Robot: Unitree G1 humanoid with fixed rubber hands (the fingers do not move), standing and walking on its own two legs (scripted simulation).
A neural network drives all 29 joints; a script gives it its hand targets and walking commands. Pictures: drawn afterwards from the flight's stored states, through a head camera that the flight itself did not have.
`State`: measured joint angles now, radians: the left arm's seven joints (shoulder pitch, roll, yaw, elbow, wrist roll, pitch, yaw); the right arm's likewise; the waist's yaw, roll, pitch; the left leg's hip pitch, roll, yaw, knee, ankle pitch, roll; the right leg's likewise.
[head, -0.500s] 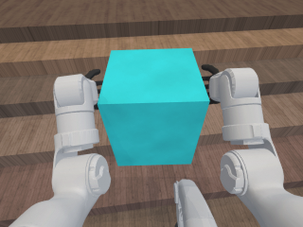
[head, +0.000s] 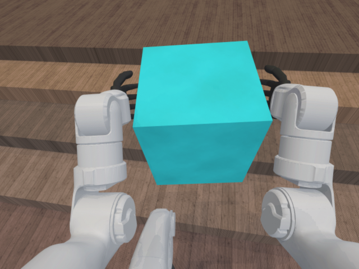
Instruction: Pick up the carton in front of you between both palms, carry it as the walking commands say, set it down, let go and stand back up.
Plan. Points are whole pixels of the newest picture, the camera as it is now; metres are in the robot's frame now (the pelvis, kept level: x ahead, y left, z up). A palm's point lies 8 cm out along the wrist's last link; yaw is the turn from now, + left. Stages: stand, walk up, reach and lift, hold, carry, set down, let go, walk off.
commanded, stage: carry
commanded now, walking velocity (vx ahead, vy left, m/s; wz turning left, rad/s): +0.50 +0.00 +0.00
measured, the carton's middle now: (197, 120) +0.41 +0.04 +0.12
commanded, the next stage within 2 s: none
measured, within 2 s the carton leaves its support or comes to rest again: neither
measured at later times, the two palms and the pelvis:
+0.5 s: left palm out of the picture +0.67 +0.16 +0.31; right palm out of the picture +0.64 -0.14 +0.31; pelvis +0.28 +0.03 +0.12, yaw -1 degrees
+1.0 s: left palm out of the picture +0.91 +0.13 +0.41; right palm out of the picture +0.93 -0.17 +0.41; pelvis +0.54 -0.03 +0.22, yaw +0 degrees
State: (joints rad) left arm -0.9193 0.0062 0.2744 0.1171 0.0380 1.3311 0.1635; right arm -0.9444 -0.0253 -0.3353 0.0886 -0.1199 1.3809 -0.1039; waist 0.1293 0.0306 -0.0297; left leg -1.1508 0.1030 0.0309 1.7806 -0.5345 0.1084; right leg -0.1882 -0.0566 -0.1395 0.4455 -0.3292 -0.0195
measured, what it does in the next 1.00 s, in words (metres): climbs: left foot 0.12 m higher, then right foot 0.12 m higher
